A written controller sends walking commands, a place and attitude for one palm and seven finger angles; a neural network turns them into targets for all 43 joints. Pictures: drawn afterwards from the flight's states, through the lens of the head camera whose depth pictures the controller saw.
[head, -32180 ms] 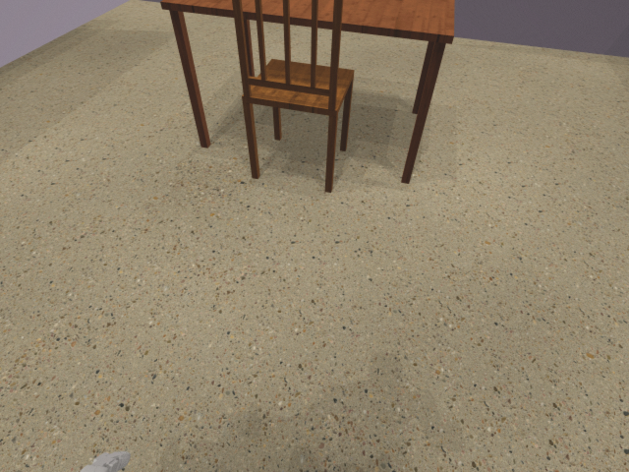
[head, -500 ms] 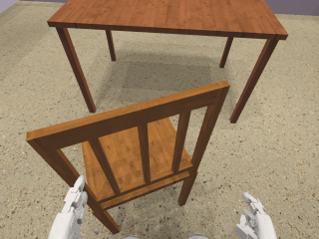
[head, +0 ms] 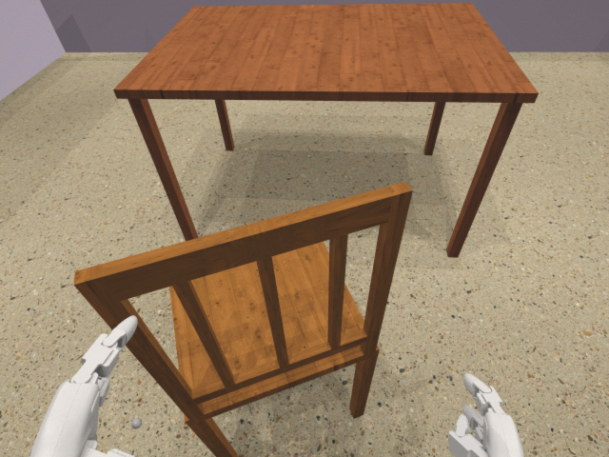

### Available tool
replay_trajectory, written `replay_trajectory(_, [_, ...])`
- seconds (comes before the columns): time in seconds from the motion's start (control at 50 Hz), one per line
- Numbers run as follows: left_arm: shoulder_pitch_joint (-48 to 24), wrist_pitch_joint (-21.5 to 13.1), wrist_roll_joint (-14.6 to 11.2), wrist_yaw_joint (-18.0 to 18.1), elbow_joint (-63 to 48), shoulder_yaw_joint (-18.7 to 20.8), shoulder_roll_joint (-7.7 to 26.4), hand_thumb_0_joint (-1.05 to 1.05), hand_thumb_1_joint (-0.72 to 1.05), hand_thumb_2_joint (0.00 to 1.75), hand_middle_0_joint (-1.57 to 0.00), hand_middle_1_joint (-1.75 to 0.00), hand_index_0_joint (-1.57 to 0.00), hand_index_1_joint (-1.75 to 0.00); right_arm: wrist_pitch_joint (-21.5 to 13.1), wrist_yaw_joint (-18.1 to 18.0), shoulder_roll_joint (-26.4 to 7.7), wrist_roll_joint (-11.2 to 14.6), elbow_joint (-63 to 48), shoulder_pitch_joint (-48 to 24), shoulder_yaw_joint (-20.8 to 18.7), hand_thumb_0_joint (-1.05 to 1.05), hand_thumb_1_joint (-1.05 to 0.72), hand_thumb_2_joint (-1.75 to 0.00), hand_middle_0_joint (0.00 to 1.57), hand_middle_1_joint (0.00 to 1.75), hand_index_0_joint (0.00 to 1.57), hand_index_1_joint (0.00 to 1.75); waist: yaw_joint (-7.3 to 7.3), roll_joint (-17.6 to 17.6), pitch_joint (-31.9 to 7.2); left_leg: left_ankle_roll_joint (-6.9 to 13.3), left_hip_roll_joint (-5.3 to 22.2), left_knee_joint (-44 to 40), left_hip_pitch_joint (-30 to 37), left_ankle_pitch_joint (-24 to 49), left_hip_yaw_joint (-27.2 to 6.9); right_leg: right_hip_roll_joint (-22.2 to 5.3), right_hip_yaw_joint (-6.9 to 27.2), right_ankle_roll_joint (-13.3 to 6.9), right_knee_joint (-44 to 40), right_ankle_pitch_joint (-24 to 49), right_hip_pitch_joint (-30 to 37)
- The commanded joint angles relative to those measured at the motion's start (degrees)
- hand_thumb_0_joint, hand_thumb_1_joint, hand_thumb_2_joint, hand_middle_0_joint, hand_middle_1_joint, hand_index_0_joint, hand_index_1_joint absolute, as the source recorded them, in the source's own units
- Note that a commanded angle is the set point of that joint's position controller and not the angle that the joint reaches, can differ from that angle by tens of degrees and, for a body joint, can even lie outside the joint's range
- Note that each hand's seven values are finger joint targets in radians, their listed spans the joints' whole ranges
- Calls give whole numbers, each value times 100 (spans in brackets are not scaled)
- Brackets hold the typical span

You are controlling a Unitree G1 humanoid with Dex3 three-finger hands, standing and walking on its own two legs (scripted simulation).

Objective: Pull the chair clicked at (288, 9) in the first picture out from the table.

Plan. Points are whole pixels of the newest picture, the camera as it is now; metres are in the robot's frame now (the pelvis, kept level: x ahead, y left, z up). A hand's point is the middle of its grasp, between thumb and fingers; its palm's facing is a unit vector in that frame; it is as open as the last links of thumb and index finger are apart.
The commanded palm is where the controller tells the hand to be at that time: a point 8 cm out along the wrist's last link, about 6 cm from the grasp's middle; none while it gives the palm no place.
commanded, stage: draw the hand back to the body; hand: left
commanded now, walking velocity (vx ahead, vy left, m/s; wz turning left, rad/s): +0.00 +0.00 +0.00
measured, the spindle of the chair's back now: (275, 318) +0.34 +0.08 -0.04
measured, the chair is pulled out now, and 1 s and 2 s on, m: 0.57 0.55 0.55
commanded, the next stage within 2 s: step back with the hand held close in 0.90 s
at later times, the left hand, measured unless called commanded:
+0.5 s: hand (47, 326) +0.20 +0.25 +0.18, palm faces +0.47 -0.75 -0.46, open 8.8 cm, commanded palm +0.16 +0.29 +0.21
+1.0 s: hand (33, 290) +0.22 +0.26 +0.21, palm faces +0.47 -0.77 -0.44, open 7.4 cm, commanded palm +0.17 +0.30 +0.22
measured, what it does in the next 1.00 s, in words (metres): stands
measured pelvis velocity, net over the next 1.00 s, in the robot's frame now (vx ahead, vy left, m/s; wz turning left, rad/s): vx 0.03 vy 0.00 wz -0.02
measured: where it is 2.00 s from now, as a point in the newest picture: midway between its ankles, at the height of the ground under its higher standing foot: outside the picture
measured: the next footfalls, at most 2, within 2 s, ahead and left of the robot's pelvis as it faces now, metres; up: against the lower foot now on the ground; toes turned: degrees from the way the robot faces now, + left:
none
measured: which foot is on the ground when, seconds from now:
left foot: down 0.00-1.00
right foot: down 0.00-1.00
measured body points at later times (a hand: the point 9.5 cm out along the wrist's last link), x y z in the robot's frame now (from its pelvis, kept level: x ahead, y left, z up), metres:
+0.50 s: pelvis +0.03 -0.01 +0.04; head +0.01 -0.05 +0.48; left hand +0.17 +0.29 +0.21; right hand +0.23 -0.22 -0.05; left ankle -0.02 +0.13 -0.70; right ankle +0.03 -0.12 -0.70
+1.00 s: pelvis +0.03 +0.00 +0.04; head +0.01 -0.03 +0.49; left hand +0.18 +0.30 +0.23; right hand +0.20 -0.24 -0.05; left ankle -0.02 +0.13 -0.70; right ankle +0.03 -0.12 -0.70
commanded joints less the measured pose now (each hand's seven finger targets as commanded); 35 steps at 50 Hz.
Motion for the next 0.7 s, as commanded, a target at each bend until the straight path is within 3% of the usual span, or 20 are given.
replay_trajectory(0.0, [-668, -262, 51, 724, -1329, 1385, 807, 0, -1, 46, -7, -11, -7, -11, -266, -124, -576, -80, -844, -698, -166, 0, -90, -90, 20, 30, 20, 30, 49, -101, 165, 146, -15, -1396, 245, 840, 123, -185, 317, -105, -1510, 23, 1058])
replay_trajectory(0.06, [-844, -310, 106, 782, -1372, 1499, 869, 0, 10, 51, -9, -14, -9, -14, -377, -104, -594, -115, -748, -715, -145, 0, -90, -90, 20, 30, 20, 30, 75, -165, 167, 159, -21, -1658, 661, 1073, 130, -193, 277, -87, -1652, 359, 1323])
replay_trajectory(0.08, [-938, -330, 108, 796, -1445, 1584, 953, 0, 14, 53, -10, -14, -10, -14, -411, -92, -609, -123, -711, -757, -138, 0, -90, -90, 20, 30, 20, 30, 94, -81, 170, 157, -20, -1740, 763, 1138, 133, -197, 285, -92, -1710, 435, 1440])
replay_trajectory(0.1, [-1029, -328, 121, 821, -1485, 1713, 1104, 0, 17, 55, -10, -15, -10, -15, -459, -80, -629, -113, -644, -807, -133, 0, -90, -90, 20, 30, 20, 30, 127, 252, 177, 136, -42, -1817, 868, 1252, 128, -199, 336, -126, -1790, 581, 1589])
replay_trajectory(0.12, [-1045, -368, 135, 835, -1606, 1706, 1063, 0, 21, 57, -10, -16, -10, -16, -512, -60, -608, -128, -608, -766, -111, 0, -90, -90, 20, 30, 20, 30, 125, 319, 121, 133, -56, -1916, 1033, 1445, 127, -193, 291, -124, -1773, 821, 1693])
replay_trajectory(0.16, [-1098, -410, 138, 844, -1663, 1759, 1066, 0, 28, 60, -12, -17, -12, -17, -597, -21, -622, -150, -513, -823, -117, 0, -90, -90, 20, 30, 20, 30, 143, 179, 82, 126, -39, -2042, 1235, 1717, 116, -185, 248, -111, -1808, 1134, 1873])
replay_trajectory(0.2, [-1326, -423, 137, 862, -1670, 1875, 1190, 0, 36, 64, -13, -19, -13, -19, -673, 7, -650, -158, -402, -897, -122, 0, -90, -90, 20, 30, 20, 30, 139, 306, 146, 113, -58, -2146, 1341, 1779, 112, -183, 266, -111, -1950, 1219, 2022])
replay_trajectory(0.28, [-1581, -552, 139, 846, -1541, 1958, 1134, 0, 50, 71, -15, -22, -15, -22, -768, 67, -704, -194, -250, -910, -167, 0, -90, -90, 20, 30, 20, 30, 117, -92, 186, 173, -46, -2308, 1674, 2019, 171, -170, 277, -54, -2132, 1520, 2154])
replay_trajectory(0.32, [-1732, -581, 147, 825, -1501, 2009, 1144, 0, 57, 74, -16, -23, -16, -23, -804, 99, -715, -202, -191, -948, -146, 0, -90, -90, 20, 30, 20, 30, 124, 79, 256, 153, -67, -2402, 1764, 2065, 166, -161, 268, -59, -2200, 1564, 2234])
replay_trajectory(0.38, [-1992, -684, 136, 815, -1484, 2163, 1230, 0, 68, 80, -17, -26, -17, -26, -837, 154, -753, -225, -115, -995, -173, 0, -90, -90, 20, 30, 20, 30, 147, -79, 194, 177, -43, -2523, 1937, 2275, 180, -178, 259, -39, -2249, 1828, 2406])
replay_trajectory(0.44, [-2227, -746, 113, 795, -1505, 2332, 1340, 0, 79, 85, -19, -28, -19, -28, -847, 194, -754, -229, -56, -1043, -175, 0, -90, -90, 20, 30, 20, 30, 166, 107, 184, 174, -54, -2620, 2066, 2427, 192, -174, 286, -43, -2323, 1980, 2546])
replay_trajectory(0.48, [-2194, -770, 100, 773, -1238, 2401, 1237, 0, 86, 88, -19, -29, -19, -29, -812, 231, -729, -239, -18, -1081, -185, 0, -90, -90, 20, 30, 20, 30, 196, -102, 224, 177, -33, -2686, 2097, 2565, 219, -173, 249, -24, -2347, 2111, 2629])
replay_trajectory(0.5, [-2094, -756, 87, 736, -1049, 2482, 1221, 0, 90, 90, -20, -30, -20, -30, -790, 263, -728, -230, 9, -1140, -195, 0, -90, -90, 20, 30, 20, 30, 229, -6, 313, 160, -37, -2720, 2046, 2615, 215, -157, 301, -52, -2405, 2167, 2682])
replay_trajectory(0.54, [-1692, -725, 38, 629, -381, 2242, 761, 0, 90, 90, -20, -30, -20, -30, -629, 322, -700, -221, 49, -1125, -243, 0, -90, -90, 20, 30, 20, 30, 192, -519, 643, 171, 30, -2761, 1970, 2702, 275, -146, 221, -14, -2425, 2303, 2588])
replay_trajectory(0.6, [-1259, -653, -1, 475, 229, 2108, 482, 0, 90, 90, -20, -30, -20, -30, -337, 404, -703, -171, 34, -1216, -326, 0, -90, -90, 20, 30, 20, 30, 199, -774, 935, 191, 54, -2810, 1782, 2602, 336, -127, 228, 3, -2540, 2267, 2550])
replay_trajectory(0.62, [-1281, -691, -3, 436, 144, 2077, 488, 0, 90, 90, -20, -30, -20, -30, -268, 426, -716, -172, -14, -1191, -335, 0, -90, -90, 20, 30, 20, 30, 199, -829, 811, 215, 54, -2825, 1814, 2600, 354, -145, 236, 22, -2562, 2283, 2591])
replay_trajectory(0.68, [-1573, -831, 7, 429, -625, 2328, 928, 0, 90, 90, -20, -30, -20, -30, -206, 419, -736, -187, -171, -1260, -365, 0, -90, -90, 20, 30, 20, 30, 253, -438, 240, 227, 49, -2851, 2020, 2672, 383, -179, 331, 16, -2556, 2362, 2860])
